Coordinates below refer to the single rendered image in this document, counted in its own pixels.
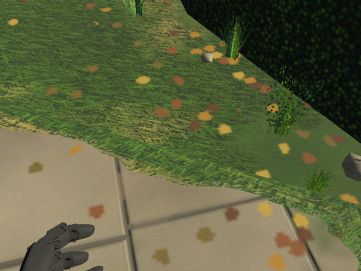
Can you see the left robot hand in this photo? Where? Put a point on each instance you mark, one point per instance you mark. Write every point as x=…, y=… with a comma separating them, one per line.
x=44, y=255

